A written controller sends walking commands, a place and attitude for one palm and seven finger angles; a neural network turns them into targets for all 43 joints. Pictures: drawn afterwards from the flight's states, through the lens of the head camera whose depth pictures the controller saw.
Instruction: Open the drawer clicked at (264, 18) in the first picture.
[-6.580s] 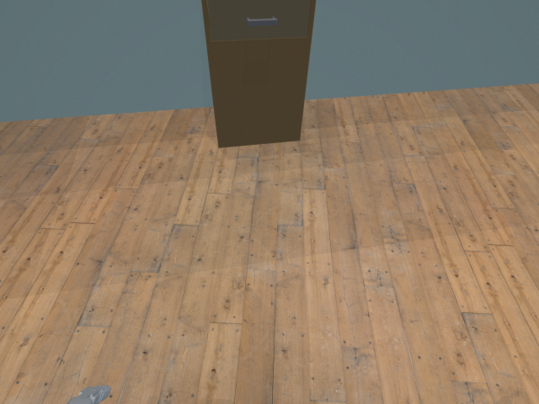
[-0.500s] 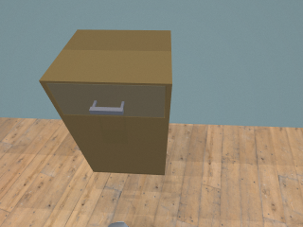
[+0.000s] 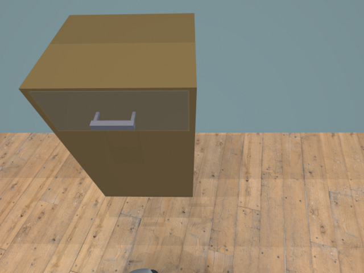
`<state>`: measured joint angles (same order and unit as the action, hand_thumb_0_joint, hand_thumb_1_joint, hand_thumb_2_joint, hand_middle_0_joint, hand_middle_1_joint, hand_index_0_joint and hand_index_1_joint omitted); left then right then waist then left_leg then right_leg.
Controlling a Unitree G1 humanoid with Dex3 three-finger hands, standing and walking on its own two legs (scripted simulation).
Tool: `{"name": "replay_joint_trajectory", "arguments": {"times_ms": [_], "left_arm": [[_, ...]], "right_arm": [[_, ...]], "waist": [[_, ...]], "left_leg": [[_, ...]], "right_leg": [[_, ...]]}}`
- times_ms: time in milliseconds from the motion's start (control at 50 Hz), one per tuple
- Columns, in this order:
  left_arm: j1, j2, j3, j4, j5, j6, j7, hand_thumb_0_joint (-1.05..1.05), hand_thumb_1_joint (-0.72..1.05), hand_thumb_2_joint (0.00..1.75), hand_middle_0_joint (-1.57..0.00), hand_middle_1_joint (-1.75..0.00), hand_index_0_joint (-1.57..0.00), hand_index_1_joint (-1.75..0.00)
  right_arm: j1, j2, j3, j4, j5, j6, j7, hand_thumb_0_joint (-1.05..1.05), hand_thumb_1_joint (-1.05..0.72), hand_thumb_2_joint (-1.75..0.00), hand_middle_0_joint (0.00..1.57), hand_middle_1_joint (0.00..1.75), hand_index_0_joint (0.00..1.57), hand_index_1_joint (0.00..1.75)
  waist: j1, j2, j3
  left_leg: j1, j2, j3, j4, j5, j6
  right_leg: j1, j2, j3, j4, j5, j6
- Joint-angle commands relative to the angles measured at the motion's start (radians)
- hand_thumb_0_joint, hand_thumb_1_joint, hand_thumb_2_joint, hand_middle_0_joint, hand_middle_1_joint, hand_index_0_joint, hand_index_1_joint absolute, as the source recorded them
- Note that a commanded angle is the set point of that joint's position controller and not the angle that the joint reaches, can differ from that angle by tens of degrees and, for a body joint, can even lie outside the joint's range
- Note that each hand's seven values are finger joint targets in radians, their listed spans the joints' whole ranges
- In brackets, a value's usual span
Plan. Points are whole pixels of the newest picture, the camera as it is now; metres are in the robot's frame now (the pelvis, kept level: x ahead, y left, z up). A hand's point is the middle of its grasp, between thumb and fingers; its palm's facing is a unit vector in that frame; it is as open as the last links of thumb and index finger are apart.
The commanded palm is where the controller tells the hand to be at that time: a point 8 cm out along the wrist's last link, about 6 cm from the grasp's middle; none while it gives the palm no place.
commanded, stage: come to a stop and stand still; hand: left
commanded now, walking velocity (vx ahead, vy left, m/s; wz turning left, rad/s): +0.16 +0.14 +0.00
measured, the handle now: (114, 120) +0.53 +0.25 -0.05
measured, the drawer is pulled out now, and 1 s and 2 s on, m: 0.00 0.00 0.00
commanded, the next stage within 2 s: look again from close up in 1.08 s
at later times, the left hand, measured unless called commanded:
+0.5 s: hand out of the picture -0.02 +0.16 -0.14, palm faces +0.13 -0.95 -0.28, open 7.3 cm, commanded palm none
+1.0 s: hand out of the picture +0.01 +0.20 -0.17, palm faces +0.08 -0.98 -0.17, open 7.3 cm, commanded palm none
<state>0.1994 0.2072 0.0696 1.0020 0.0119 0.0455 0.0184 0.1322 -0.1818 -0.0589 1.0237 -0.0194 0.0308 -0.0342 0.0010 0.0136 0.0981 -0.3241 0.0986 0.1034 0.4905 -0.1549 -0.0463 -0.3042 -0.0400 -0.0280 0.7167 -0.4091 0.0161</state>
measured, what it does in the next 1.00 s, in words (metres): steps on the spot: right foot, then left foot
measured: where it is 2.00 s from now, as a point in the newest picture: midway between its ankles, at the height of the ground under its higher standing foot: outside the picture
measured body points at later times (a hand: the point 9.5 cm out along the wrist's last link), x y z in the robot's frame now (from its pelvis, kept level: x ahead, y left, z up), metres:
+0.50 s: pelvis -0.01 -0.03 +0.02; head +0.03 -0.07 +0.47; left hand -0.02 +0.21 -0.12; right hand +0.04 -0.28 -0.15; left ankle -0.05 +0.14 -0.68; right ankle -0.01 -0.12 -0.73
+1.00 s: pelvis +0.01 +0.03 +0.01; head +0.02 +0.04 +0.46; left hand +0.01 +0.25 -0.15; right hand +0.04 -0.20 -0.14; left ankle -0.04 +0.14 -0.73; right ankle -0.01 -0.12 -0.73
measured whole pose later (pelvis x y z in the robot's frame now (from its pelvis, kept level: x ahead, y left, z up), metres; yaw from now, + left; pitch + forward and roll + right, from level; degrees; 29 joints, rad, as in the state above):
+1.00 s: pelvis +0.01 +0.03 +0.01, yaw +2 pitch -1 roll +0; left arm 0.24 0.16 0.02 1.14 0.01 0.01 0.03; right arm 0.23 -0.16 0.00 1.11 -0.01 -0.01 -0.04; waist 0.01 -0.02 0.03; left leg -0.10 0.02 0.05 0.41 -0.30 0.00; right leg -0.14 -0.06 -0.06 0.42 -0.26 0.04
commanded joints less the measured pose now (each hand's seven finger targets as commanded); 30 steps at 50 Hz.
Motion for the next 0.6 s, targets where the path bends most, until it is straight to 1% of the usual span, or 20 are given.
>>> {"name": "replay_joint_trajectory", "arguments": {"times_ms": [0, 20, 40, 60, 80, 100, 120, 160, 180, 280, 300, 340, 380, 440, 460, 480, 520, 540, 560, 580], "left_arm": [[0.153, 0.135, 0.000, 0.009, 0.022, -0.046, 0.011, 0.00, 0.90, 0.90, -0.20, -0.30, -0.20, -0.30], [0.098, 0.174, 0.001, -0.024, 0.017, -0.042, 0.011, 0.00, 0.90, 0.90, -0.20, -0.30, -0.20, -0.30], [0.053, 0.177, 0.002, -0.041, 0.018, -0.040, 0.011, 0.00, 0.90, 0.90, -0.20, -0.30, -0.20, -0.30], [0.022, 0.170, 0.006, -0.043, 0.018, -0.044, 0.013, 0.00, 0.90, 0.90, -0.20, -0.30, -0.20, -0.30], [0.004, 0.150, 0.001, -0.042, 0.015, -0.047, 0.014, 0.00, 0.90, 0.90, -0.20, -0.30, -0.20, -0.30], [0.000, 0.138, -0.001, -0.040, 0.012, -0.048, 0.015, 0.00, 0.90, 0.90, -0.20, -0.30, -0.20, -0.30], [0.004, 0.135, -0.002, -0.042, 0.011, -0.052, 0.012, 0.00, 0.90, 0.90, -0.20, -0.30, -0.20, -0.30], [0.038, 0.141, 0.003, -0.041, 0.007, -0.058, 0.012, 0.00, 0.90, 0.90, -0.20, -0.30, -0.20, -0.30], [0.062, 0.142, 0.005, -0.036, 0.006, -0.059, 0.014, 0.00, 0.90, 0.90, -0.20, -0.30, -0.20, -0.30], [0.144, 0.139, 0.013, -0.009, 0.007, -0.060, 0.027, 0.00, 0.90, 0.90, -0.20, -0.30, -0.20, -0.30], [0.145, 0.138, 0.016, -0.009, 0.008, -0.059, 0.030, 0.00, 0.90, 0.90, -0.20, -0.30, -0.20, -0.30], [0.145, 0.142, 0.016, -0.007, 0.011, -0.059, 0.030, 0.00, 0.90, 0.90, -0.20, -0.30, -0.20, -0.30], [0.146, 0.139, 0.014, 0.000, 0.014, -0.058, 0.028, 0.00, 0.90, 0.90, -0.20, -0.30, -0.20, -0.30], [0.129, 0.140, 0.009, 0.009, 0.019, -0.054, 0.022, 0.00, 0.90, 0.90, -0.20, -0.30, -0.20, -0.30], [0.113, 0.143, 0.010, 0.011, 0.019, -0.053, 0.021, 0.00, 0.90, 0.90, -0.20, -0.30, -0.20, -0.30], [0.100, 0.140, 0.008, 0.019, 0.017, -0.052, 0.019, 0.00, 0.90, 0.90, -0.20, -0.30, -0.20, -0.30], [0.074, 0.130, 0.001, 0.029, 0.010, -0.048, 0.017, 0.00, 0.90, 0.90, -0.20, -0.30, -0.20, -0.30], [0.072, 0.110, -0.005, 0.032, 0.004, -0.045, 0.015, 0.00, 0.90, 0.90, -0.20, -0.30, -0.20, -0.30], [0.088, 0.077, -0.015, 0.036, -0.001, -0.042, 0.014, 0.00, 0.90, 0.90, -0.20, -0.30, -0.20, -0.30], [0.114, 0.041, -0.024, 0.041, -0.002, -0.040, 0.012, 0.00, 0.90, 0.90, -0.20, -0.30, -0.20, -0.30]], "right_arm": [[0.045, -0.023, -0.002, -0.058, 0.014, 0.000, 0.017, 0.00, -0.90, -0.90, 0.20, 0.30, 0.20, 0.30], [0.003, -0.047, 0.000, -0.075, 0.007, 0.009, 0.024, 0.00, -0.90, -0.90, 0.20, 0.30, 0.20, 0.30], [-0.004, -0.065, -0.008, -0.074, 0.003, 0.014, 0.031, 0.00, -0.90, -0.90, 0.20, 0.30, 0.20, 0.30], [-0.005, -0.072, -0.007, -0.061, -0.002, 0.018, 0.032, 0.00, -0.90, -0.90, 0.20, 0.30, 0.20, 0.30], [0.031, -0.082, -0.007, -0.036, -0.004, 0.015, 0.031, 0.00, -0.90, -0.90, 0.20, 0.30, 0.20, 0.30], [0.073, -0.082, -0.008, -0.012, -0.003, 0.012, 0.033, 0.00, -0.90, -0.90, 0.20, 0.30, 0.20, 0.30], [0.102, -0.080, -0.007, 0.002, -0.002, 0.008, 0.036, 0.00, -0.90, -0.90, 0.20, 0.30, 0.20, 0.30], [0.133, -0.089, -0.007, 0.009, 0.000, 0.006, 0.035, 0.00, -0.90, -0.90, 0.20, 0.30, 0.20, 0.30], [0.131, -0.097, -0.009, 0.004, 0.000, 0.006, 0.033, 0.00, -0.90, -0.90, 0.20, 0.30, 0.20, 0.30], [0.101, -0.103, -0.008, -0.026, 0.000, 0.013, 0.025, 0.00, -0.90, -0.90, 0.20, 0.30, 0.20, 0.30], [0.104, -0.101, -0.009, -0.028, 0.002, 0.014, 0.025, 0.00, -0.90, -0.90, 0.20, 0.30, 0.20, 0.30], [0.100, -0.095, -0.004, -0.033, 0.004, 0.012, 0.025, 0.00, -0.90, -0.90, 0.20, 0.30, 0.20, 0.30], [0.090, -0.087, 0.000, -0.037, 0.006, 0.009, 0.025, 0.00, -0.90, -0.90, 0.20, 0.30, 0.20, 0.30], [0.085, -0.074, 0.009, -0.035, 0.012, 0.001, 0.025, 0.00, -0.90, -0.90, 0.20, 0.30, 0.20, 0.30], [0.095, -0.069, 0.010, -0.031, 0.013, -0.001, 0.024, 0.00, -0.90, -0.90, 0.20, 0.30, 0.20, 0.30], [0.108, -0.065, 0.012, -0.023, 0.013, -0.004, 0.022, 0.00, -0.90, -0.90, 0.20, 0.30, 0.20, 0.30], [0.160, -0.056, 0.018, 0.006, 0.013, -0.013, 0.019, 0.00, -0.90, -0.90, 0.20, 0.30, 0.20, 0.30], [0.178, -0.068, 0.021, 0.017, 0.012, -0.023, 0.017, 0.00, -0.90, -0.90, 0.20, 0.30, 0.20, 0.30], [0.182, -0.103, 0.018, 0.020, 0.010, -0.034, 0.013, 0.00, -0.90, -0.90, 0.20, 0.30, 0.20, 0.30], [0.151, -0.143, 0.016, 0.012, 0.005, -0.037, 0.009, 0.00, -0.90, -0.90, 0.20, 0.30, 0.20, 0.30]], "waist": [[0.022, -0.243, -0.134], [0.040, -0.273, -0.060], [0.035, -0.221, -0.027], [0.029, -0.256, 0.045], [0.013, -0.218, 0.068], [0.003, -0.179, 0.069], [0.000, -0.140, 0.068], [0.011, -0.123, 0.018], [0.025, -0.121, -0.005], [0.059, -0.131, -0.083], [0.059, -0.133, -0.088], [0.059, -0.148, -0.116], [0.059, -0.166, -0.117], [0.052, -0.205, -0.114], [0.042, -0.208, -0.112], [0.031, -0.208, -0.105], [-0.003, -0.200, -0.106], [-0.008, -0.147, -0.107], [-0.005, -0.041, -0.117], [0.017, 0.073, -0.101]], "left_leg": [[-0.096, -0.046, -0.036, 0.120, -0.292, 0.021], [-0.076, -0.044, -0.078, 0.197, -0.355, 0.023], [-0.063, -0.031, -0.109, 0.254, -0.336, 0.029], [-0.101, -0.033, -0.126, 0.297, -0.287, 0.034], [-0.111, -0.036, -0.136, 0.331, -0.233, 0.038], [-0.109, -0.035, -0.126, 0.348, -0.206, 0.036], [-0.117, -0.041, -0.121, 0.367, -0.182, 0.032], [-0.143, -0.053, -0.120, 0.397, -0.160, 0.018], [-0.158, -0.056, -0.122, 0.412, -0.165, 0.012], [-0.208, -0.061, -0.138, 0.442, -0.212, -0.009], [-0.205, -0.057, -0.139, 0.441, -0.221, -0.009], [-0.188, -0.056, -0.134, 0.401, -0.239, -0.009], [-0.153, -0.058, -0.118, 0.344, -0.249, -0.007], [-0.048, -0.071, -0.093, 0.221, -0.260, 0.006], [-0.008, -0.075, -0.085, 0.176, -0.245, 0.009], [0.042, -0.080, -0.075, 0.116, -0.207, 0.012], [0.189, -0.090, -0.052, -0.054, -0.064, 0.016], [0.249, -0.071, -0.064, -0.118, -0.006, 0.023], [0.283, 0.006, -0.133, -0.140, 0.069, 0.045], [0.235, 0.099, -0.224, -0.160, 0.107, 0.085]], "right_leg": [[0.153, -0.226, 0.267, -0.479, 0.089, -0.059], [0.000, -0.312, 0.348, -0.569, -0.062, -0.120], [-0.075, -0.311, 0.350, -0.602, -0.211, -0.141], [-0.108, -0.288, 0.367, -0.615, -0.215, -0.129], [-0.081, -0.272, 0.341, -0.601, -0.142, -0.126], [-0.051, -0.264, 0.294, -0.579, -0.053, -0.126], [-0.015, -0.247, 0.246, -0.551, 0.046, -0.124], [0.095, -0.248, 0.201, -0.505, 0.222, -0.132], [0.146, -0.260, 0.200, -0.484, 0.305, -0.144], [0.303, -0.302, 0.208, -0.407, 0.610, -0.182], [0.308, -0.312, 0.214, -0.405, 0.614, -0.190], [0.329, -0.306, 0.207, -0.399, 0.624, -0.196], [0.311, -0.295, 0.203, -0.401, 0.614, -0.196], [0.244, -0.270, 0.188, -0.413, 0.565, -0.189], [0.214, -0.261, 0.177, -0.414, 0.533, -0.183], [0.179, -0.243, 0.159, -0.409, 0.496, -0.169], [0.090, -0.189, 0.119, -0.377, 0.377, -0.116], [0.057, -0.150, 0.091, -0.341, 0.322, -0.086], [0.020, -0.098, 0.058, -0.288, 0.242, -0.057], [0.009, -0.054, 0.018, -0.274, 0.150, -0.030]]}}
